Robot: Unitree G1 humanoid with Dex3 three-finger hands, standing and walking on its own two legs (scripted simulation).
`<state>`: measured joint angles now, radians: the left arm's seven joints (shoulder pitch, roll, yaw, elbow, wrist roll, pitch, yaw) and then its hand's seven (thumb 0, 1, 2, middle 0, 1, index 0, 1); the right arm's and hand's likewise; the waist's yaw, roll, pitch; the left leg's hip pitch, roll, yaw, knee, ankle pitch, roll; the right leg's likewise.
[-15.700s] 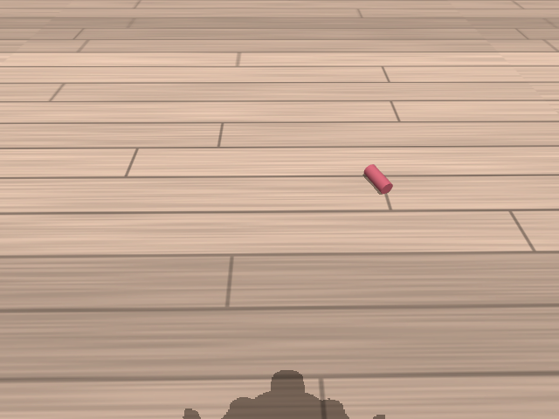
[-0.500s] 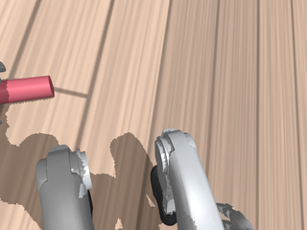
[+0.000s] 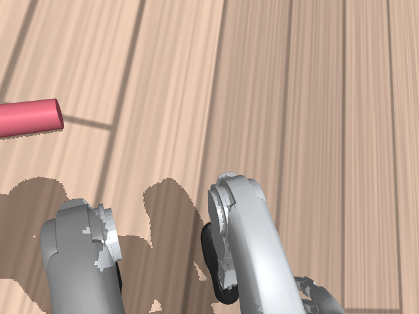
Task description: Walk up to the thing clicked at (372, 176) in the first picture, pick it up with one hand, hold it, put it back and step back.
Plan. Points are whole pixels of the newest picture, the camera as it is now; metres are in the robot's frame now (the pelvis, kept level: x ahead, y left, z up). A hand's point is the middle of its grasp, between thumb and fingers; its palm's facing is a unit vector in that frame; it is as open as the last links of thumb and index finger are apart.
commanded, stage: rise first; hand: left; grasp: from above
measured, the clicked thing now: (19, 118) +0.50 +0.31 -0.29
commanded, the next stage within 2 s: approach in 0.58 s
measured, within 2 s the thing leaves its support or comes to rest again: neither
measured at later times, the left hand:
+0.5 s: hand out of the picture +0.46 +0.35 -0.17, palm faces -0.44 -0.10 -0.89, open 14.2 cm
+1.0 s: hand (0, 102) +0.49 +0.30 -0.16, palm faces -0.41 -0.07 -0.91, open 14.0 cm
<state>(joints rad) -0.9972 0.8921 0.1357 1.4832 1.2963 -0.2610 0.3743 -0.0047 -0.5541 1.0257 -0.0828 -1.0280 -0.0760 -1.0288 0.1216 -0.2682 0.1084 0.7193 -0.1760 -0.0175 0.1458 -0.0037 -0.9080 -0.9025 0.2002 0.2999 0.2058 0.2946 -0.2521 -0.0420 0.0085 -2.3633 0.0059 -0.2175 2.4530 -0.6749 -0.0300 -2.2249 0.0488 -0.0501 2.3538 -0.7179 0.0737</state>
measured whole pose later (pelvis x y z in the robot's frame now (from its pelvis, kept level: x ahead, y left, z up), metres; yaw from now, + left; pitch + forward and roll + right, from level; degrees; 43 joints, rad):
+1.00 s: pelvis -0.01 +0.00 +0.00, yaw -1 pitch +33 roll -11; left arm -1.14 0.86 0.01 1.52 1.30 -0.23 0.37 -0.01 -0.53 1.00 -0.09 -1.08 -0.09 -1.06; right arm 0.14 -0.27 0.15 0.69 -0.17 -0.03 0.13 0.00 -0.91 -0.90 0.20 0.30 0.21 0.29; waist -0.31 -0.04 0.00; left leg -2.37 0.01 -0.22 2.43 -0.65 -0.03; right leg -2.24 0.05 -0.06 2.33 -0.69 0.07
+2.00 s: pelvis -0.01 +0.00 +0.00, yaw -1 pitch +31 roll -12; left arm -1.14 0.94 0.06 1.64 1.29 -0.20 0.41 0.00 -0.51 1.00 -0.09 -1.03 -0.10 -1.02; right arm 0.14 -0.29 0.22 0.63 -0.19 -0.04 0.13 0.00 -0.90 -0.90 0.20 0.30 0.21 0.29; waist -0.36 -0.07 0.07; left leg -2.38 0.01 -0.24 2.46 -0.65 -0.03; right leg -2.24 0.06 -0.07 2.34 -0.67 0.08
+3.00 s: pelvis +0.00 +0.00 -0.01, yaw -5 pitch +29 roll -15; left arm -1.12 1.04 0.08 1.71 1.29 -0.22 0.55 -0.01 -0.54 1.02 -0.09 -0.98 -0.07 -0.99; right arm 0.09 -0.33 0.30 0.63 -0.25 -0.16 0.20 0.00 -0.90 -0.90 0.20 0.30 0.20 0.29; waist -0.39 -0.14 0.16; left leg -2.36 0.02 -0.30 2.54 -0.71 -0.04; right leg -2.22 0.08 -0.12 2.37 -0.69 0.09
